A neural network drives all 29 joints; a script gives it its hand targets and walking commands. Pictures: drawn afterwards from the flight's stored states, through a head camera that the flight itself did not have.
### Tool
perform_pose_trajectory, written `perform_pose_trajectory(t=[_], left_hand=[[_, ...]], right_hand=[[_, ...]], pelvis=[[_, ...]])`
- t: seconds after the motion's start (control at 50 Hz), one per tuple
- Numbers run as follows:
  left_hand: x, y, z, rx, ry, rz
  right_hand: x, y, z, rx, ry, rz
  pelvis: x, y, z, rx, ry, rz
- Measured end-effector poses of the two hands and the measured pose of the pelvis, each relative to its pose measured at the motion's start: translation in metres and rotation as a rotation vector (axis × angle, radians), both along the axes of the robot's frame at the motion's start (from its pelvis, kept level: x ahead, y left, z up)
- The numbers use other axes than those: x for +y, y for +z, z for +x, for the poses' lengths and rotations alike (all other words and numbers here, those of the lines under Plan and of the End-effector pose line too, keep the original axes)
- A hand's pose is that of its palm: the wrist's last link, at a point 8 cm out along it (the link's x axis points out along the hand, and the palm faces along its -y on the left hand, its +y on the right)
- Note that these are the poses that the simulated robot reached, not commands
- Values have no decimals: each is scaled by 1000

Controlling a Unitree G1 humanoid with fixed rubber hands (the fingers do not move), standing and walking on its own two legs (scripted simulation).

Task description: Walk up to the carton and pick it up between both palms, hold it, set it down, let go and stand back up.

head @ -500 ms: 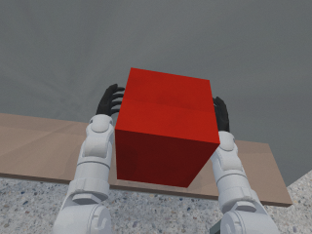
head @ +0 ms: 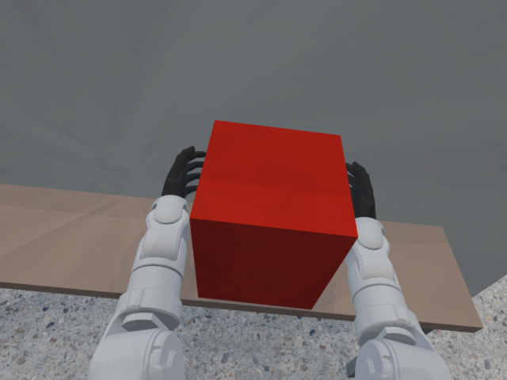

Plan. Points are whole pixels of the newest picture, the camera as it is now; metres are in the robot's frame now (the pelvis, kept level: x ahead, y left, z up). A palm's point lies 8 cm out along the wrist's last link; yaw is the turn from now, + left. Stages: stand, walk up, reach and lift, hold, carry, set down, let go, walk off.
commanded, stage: set down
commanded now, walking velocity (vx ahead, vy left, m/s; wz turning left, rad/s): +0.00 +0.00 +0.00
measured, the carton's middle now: (265, 220) +0.38 -0.03 +0.04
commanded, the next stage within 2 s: none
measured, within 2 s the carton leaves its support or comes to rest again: rests again in 0.74 s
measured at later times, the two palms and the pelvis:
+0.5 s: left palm (177, 204) +0.39 +0.12 +0.07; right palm (358, 221) +0.36 -0.18 +0.07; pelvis +0.00 +0.00 +0.00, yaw -1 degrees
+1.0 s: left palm (180, 212) +0.39 +0.12 +0.05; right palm (355, 227) +0.36 -0.18 +0.05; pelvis +0.00 +0.00 +0.00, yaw -1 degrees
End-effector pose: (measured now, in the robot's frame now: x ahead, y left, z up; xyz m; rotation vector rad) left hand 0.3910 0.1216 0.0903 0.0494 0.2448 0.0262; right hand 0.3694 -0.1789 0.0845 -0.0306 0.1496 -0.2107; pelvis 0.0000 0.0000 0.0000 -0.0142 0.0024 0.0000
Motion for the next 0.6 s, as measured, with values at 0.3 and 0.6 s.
perform_pose_trajectory(t=[0.3,0.6], left_hand=[[3,-13,-5,12,1,-1],[-2,-25,-6,24,-5,0]], right_hand=[[3,-11,-5,11,3,-2],[-2,-20,-7,22,1,-14]], pelvis=[[3,0,-1,13,-5,-1],[3,0,-2,29,-13,2]])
